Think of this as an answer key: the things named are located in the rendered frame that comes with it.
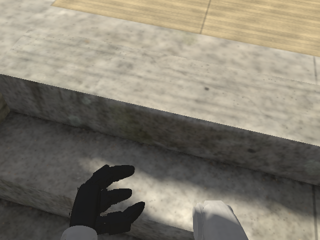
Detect stairs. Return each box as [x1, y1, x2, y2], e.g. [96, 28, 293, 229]
[0, 74, 320, 240]

